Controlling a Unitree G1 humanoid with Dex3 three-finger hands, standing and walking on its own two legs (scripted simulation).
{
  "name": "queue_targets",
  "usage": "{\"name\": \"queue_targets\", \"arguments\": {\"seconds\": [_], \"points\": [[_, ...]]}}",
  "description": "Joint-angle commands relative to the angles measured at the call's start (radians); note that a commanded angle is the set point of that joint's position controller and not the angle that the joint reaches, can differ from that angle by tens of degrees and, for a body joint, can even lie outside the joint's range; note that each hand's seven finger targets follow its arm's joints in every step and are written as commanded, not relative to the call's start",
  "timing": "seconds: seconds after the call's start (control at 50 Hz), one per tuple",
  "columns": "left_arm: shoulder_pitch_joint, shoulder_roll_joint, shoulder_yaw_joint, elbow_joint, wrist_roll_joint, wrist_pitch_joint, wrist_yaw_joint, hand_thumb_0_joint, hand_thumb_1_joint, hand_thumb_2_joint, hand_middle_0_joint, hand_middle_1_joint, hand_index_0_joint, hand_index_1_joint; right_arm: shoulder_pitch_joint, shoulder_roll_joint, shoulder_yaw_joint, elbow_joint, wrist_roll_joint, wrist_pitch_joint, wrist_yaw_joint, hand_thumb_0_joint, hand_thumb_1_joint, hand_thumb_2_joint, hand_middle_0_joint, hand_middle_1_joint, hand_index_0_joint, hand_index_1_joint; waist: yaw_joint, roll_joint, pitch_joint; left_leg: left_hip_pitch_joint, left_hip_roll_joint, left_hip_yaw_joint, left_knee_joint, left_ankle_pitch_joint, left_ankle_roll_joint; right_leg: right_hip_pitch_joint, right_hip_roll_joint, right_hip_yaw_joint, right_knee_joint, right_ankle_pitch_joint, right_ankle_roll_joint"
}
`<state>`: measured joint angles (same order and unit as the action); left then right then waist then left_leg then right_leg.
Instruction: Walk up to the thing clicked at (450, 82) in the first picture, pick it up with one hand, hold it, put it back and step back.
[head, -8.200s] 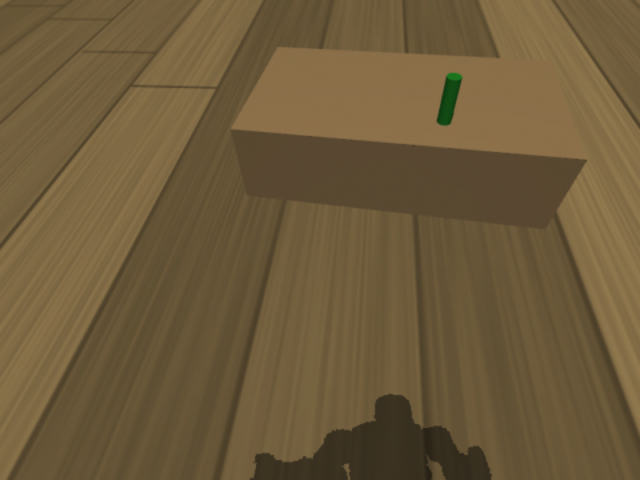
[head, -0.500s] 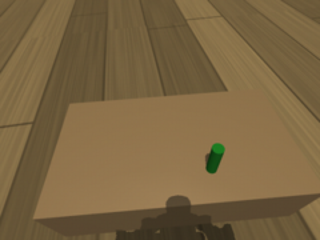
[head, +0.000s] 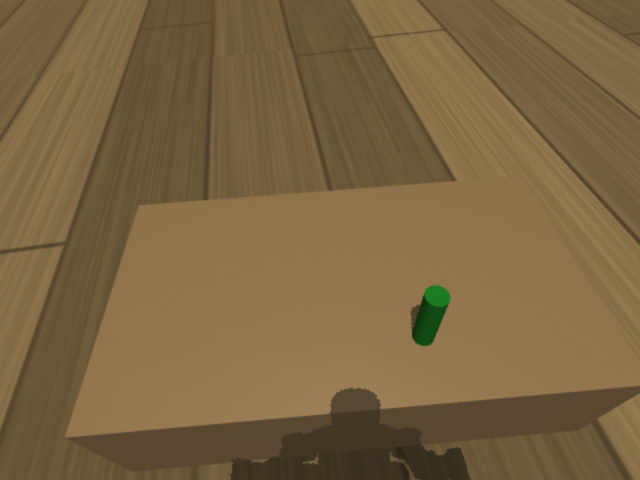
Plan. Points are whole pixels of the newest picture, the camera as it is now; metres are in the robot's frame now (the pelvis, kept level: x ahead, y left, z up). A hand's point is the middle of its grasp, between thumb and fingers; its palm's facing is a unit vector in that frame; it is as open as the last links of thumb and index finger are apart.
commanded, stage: stand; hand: right
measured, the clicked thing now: (429, 317) +0.51 -0.22 -0.33
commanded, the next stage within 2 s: go down in 0.38 s
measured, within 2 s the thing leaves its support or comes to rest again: neither
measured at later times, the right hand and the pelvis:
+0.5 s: hand out of the picture +0.08 -0.25 -0.16, palm faces -0.03 +0.94 -0.34, open 7.4 cm; pelvis +0.01 +0.00 +0.00, yaw +0 degrees
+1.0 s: hand (538, 479) +0.15 -0.26 -0.15, palm faces +0.02 +0.94 -0.33, open 16.3 cm; pelvis +0.00 -0.01 -0.02, yaw +0 degrees
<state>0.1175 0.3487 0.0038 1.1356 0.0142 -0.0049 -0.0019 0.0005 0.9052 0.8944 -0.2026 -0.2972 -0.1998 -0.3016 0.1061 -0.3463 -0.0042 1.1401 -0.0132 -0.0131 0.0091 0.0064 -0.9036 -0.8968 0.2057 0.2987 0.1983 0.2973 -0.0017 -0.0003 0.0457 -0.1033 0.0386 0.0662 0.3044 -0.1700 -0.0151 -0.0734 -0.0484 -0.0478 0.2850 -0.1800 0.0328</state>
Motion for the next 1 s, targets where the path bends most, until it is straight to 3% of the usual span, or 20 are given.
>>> {"name": "queue_targets", "arguments": {"seconds": [0.0, 0.44, 0.46, 0.48, 0.5, 0.52, 0.54, 0.56, 0.58, 0.6, 0.62, 0.68, 0.7, 0.72, 0.76, 0.82, 0.88, 0.98], "points": [[-0.033, 0.212, 0.034, -0.057, -0.003, -0.023, 0.009, 0.000, 0.900, 0.900, -0.200, -0.300, -0.200, -0.301, -0.045, -0.219, -0.034, -0.056, 0.003, -0.019, -0.014, 0.000, -0.900, -0.900, 0.200, 0.300, 0.200, 0.300, 0.003, 0.002, -0.077, 0.027, 0.119, -0.102, -0.041, 0.156, 0.028, -0.010, -0.111, 0.083, -0.036, 0.145, -0.042], [-0.032, 0.216, 0.035, -0.059, -0.002, -0.023, 0.011, 0.000, 0.900, 0.900, -0.200, -0.300, -0.200, -0.301, -0.047, -0.218, -0.035, -0.061, 0.004, -0.018, -0.016, 0.000, -0.900, -0.900, 0.200, 0.300, 0.200, 0.300, 0.002, 0.007, -0.082, 0.033, 0.119, -0.102, -0.034, 0.192, 0.026, 0.004, -0.111, 0.075, -0.027, 0.172, -0.042], [-0.027, 0.208, 0.033, -0.058, -0.001, -0.023, 0.010, 0.000, 0.909, 0.959, -0.213, -0.301, -0.200, -0.316, -0.045, -0.218, -0.033, -0.062, 0.003, -0.018, -0.016, 0.000, -0.820, -0.820, 0.120, 0.220, 0.120, 0.220, 0.004, 0.007, -0.076, 0.024, 0.114, -0.097, -0.033, 0.186, 0.027, 0.000, -0.114, 0.077, -0.036, 0.176, -0.040], [-0.019, 0.067, 0.026, -0.344, -0.053, -0.072, 0.032, 0.000, 0.989, 0.939, -0.219, -0.317, -0.219, -0.318, -0.396, -0.071, -0.072, -0.413, 0.044, -0.105, -0.025, 0.000, -0.740, -0.740, 0.056, 0.140, 0.041, 0.140, 0.101, -0.047, 0.013, -0.147, -0.026, -0.032, 0.021, 0.138, 0.003, -0.125, 0.046, -0.021, 0.049, 0.082, -0.051], [0.023, 0.091, 0.033, -0.298, -0.059, -0.068, 0.042, 0.000, 0.940, 0.924, -0.213, -0.306, -0.209, -0.310, -0.424, -0.132, -0.091, -0.331, 0.019, -0.091, -0.024, 0.000, -0.660, -0.660, 0.036, 0.060, 0.032, 0.060, 0.055, -0.010, -0.044, -0.108, -0.029, -0.021, 0.034, 0.120, 0.002, -0.110, 0.045, -0.009, 0.057, 0.073, -0.049], [0.052, 0.106, 0.045, -0.296, -0.061, -0.058, 0.047, 0.000, 0.954, 0.924, -0.213, -0.308, -0.210, -0.311, -0.276, -0.182, -0.122, -0.186, -0.001, -0.054, -0.022, 0.000, -0.580, -0.580, 0.048, 0.054, 0.039, 0.054, 0.050, 0.020, -0.019, -0.126, -0.025, -0.021, 0.035, 0.073, 0.005, -0.137, 0.051, -0.005, 0.068, 0.033, -0.053], [0.079, 0.112, 0.061, -0.306, -0.054, -0.051, 0.049, 0.000, 0.945, 0.914, -0.213, -0.304, -0.210, -0.307, -0.243, -0.209, -0.150, -0.128, -0.015, -0.033, -0.012, 0.000, -0.500, -0.500, 0.056, 0.051, 0.046, 0.051, 0.038, 0.033, -0.054, -0.134, -0.022, -0.023, 0.057, 0.065, 0.005, -0.162, 0.053, -0.006, 0.102, 0.037, -0.055], [0.102, 0.119, 0.072, -0.339, -0.054, -0.045, 0.053, 0.000, 0.914, 0.896, -0.217, -0.311, -0.220, -0.308, -0.260, -0.264, -0.190, -0.109, -0.031, -0.021, -0.007, 0.000, -0.420, -0.420, 0.062, 0.046, 0.051, 0.046, 0.028, 0.033, -0.102, -0.123, -0.020, -0.021, 0.076, 0.078, 0.008, -0.175, 0.057, -0.004, 0.122, 0.062, -0.052], [0.127, 0.105, 0.085, -0.366, -0.043, -0.047, 0.057, 0.000, 0.935, 0.901, -0.214, -0.309, -0.216, -0.307, -0.279, -0.297, -0.231, -0.160, -0.058, -0.025, -0.004, 0.000, -0.340, -0.340, 0.072, 0.041, 0.057, 0.041, 0.015, 0.038, -0.222, -0.068, -0.015, -0.024, 0.100, 0.123, 0.006, -0.163, 0.058, -0.008, 0.150, 0.109, -0.050], [0.152, 0.097, 0.089, -0.380, -0.036, -0.047, 0.054, 0.000, 0.952, 0.893, -0.211, -0.307, -0.216, -0.302, -0.170, -0.259, -0.235, -0.149, -0.075, -0.013, 0.005, 0.000, -0.260, -0.260, 0.078, 0.038, 0.062, 0.037, -0.014, 0.033, -0.280, -0.037, -0.019, -0.024, 0.117, 0.156, 0.011, -0.160, 0.058, -0.012, 0.160, 0.150, -0.045], [0.147, 0.086, 0.086, -0.399, -0.035, -0.046, 0.053, 0.000, 0.922, 0.887, -0.212, -0.310, -0.218, -0.303, -0.074, -0.223, -0.228, -0.114, -0.089, 0.013, 0.016, 0.000, -0.180, -0.180, 0.081, 0.034, 0.063, 0.034, -0.024, -0.002, -0.243, -0.045, -0.016, -0.022, 0.125, 0.170, 0.014, -0.178, 0.067, -0.016, 0.162, 0.163, -0.041], [0.121, 0.084, 0.081, -0.470, -0.039, -0.054, 0.057, 0.000, 0.924, 0.881, -0.208, -0.311, -0.215, -0.302, -0.143, -0.216, -0.228, -0.240, -0.094, 0.073, 0.025, 0.000, -0.016, -0.090, 0.093, 0.026, 0.071, 0.026, -0.023, -0.059, -0.252, -0.055, -0.031, -0.010, 0.127, 0.176, 0.025, -0.163, 0.057, -0.010, 0.157, 0.187, -0.031], [0.109, 0.081, 0.078, -0.492, -0.042, -0.057, 0.058, 0.000, 0.920, 0.878, -0.207, -0.309, -0.214, -0.301, -0.128, -0.216, -0.226, -0.273, -0.097, 0.099, 0.026, 0.000, 0.042, -0.083, 0.089, 0.028, 0.069, 0.028, -0.027, -0.067, -0.234, -0.058, -0.033, -0.008, 0.122, 0.160, 0.026, -0.173, 0.056, -0.009, 0.159, 0.174, -0.032], [0.119, 0.071, 0.073, -0.492, -0.044, -0.056, 0.057, 0.000, 0.921, 0.877, -0.206, -0.308, -0.213, -0.300, -0.101, -0.169, -0.200, -0.239, -0.091, 0.130, 0.029, 0.000, 0.105, -0.077, 0.082, 0.032, 0.065, 0.032, -0.012, -0.026, -0.209, -0.073, -0.040, 0.000, 0.123, 0.140, 0.026, -0.197, 0.049, -0.003, 0.160, 0.157, -0.035], [0.091, 0.072, 0.071, -0.541, -0.049, -0.064, 0.062, 0.000, 0.907, 0.884, -0.208, -0.307, -0.210, -0.305, -0.136, -0.173, -0.197, -0.347, -0.079, 0.167, 0.032, 0.000, 0.218, -0.066, 0.071, 0.037, 0.059, 0.037, -0.009, -0.025, -0.200, -0.104, -0.041, 0.003, 0.125, 0.102, 0.023, -0.204, 0.049, -0.003, 0.168, 0.115, -0.040], [0.088, 0.063, 0.064, -0.560, -0.052, -0.074, 0.066, 0.000, 0.914, 0.881, -0.206, -0.306, -0.209, -0.302, -0.072, -0.165, -0.195, -0.400, -0.069, 0.219, 0.039, 0.000, 0.373, -0.055, 0.053, 0.046, 0.048, 0.046, -0.006, -0.007, -0.162, -0.143, -0.042, 0.004, 0.131, 0.041, 0.020, -0.230, 0.051, 0.000, 0.179, 0.053, -0.048], [0.110, 0.061, 0.069, -0.564, -0.047, -0.088, 0.072, 0.000, 0.925, 0.880, -0.206, -0.309, -0.211, -0.303, -0.109, -0.181, -0.201, -0.516, -0.074, 0.237, 0.039, 0.000, 0.443, -0.048, 0.046, 0.050, 0.043, 0.050, 0.013, -0.018, -0.218, -0.160, -0.041, 0.000, 0.173, 0.099, 0.018, -0.205, 0.046, 0.008, 0.220, 0.109, -0.049], [0.126, 0.049, 0.065, -0.563, -0.035, -0.122, 0.077, 0.000, 0.925, 0.880, -0.203, -0.306, -0.207, -0.301, -0.066, -0.167, -0.200, -0.612, -0.078, 0.256, 0.021, 0.000, 0.541, -0.032, 0.041, 0.053, 0.039, 0.053, 0.016, -0.045, -0.261, -0.190, -0.045, 0.004, 0.238, 0.127, 0.018, -0.215, 0.034, 0.021, 0.278, 0.165, -0.040]]}}
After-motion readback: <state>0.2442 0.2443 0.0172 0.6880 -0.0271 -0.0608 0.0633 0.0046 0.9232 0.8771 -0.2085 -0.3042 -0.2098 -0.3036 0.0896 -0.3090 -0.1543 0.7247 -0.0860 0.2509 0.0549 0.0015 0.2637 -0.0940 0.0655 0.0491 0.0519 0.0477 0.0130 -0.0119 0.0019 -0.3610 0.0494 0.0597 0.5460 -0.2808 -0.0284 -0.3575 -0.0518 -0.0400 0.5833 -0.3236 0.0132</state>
